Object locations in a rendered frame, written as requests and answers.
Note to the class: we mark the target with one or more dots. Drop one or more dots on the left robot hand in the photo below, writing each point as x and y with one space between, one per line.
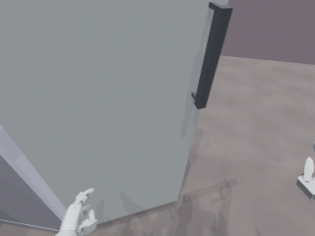
75 213

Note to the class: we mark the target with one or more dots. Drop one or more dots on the right robot hand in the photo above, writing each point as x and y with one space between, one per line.
305 182

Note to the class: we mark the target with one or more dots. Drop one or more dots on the handle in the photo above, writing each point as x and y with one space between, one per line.
219 25

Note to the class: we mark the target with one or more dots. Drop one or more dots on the fridge door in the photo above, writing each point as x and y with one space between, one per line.
97 94

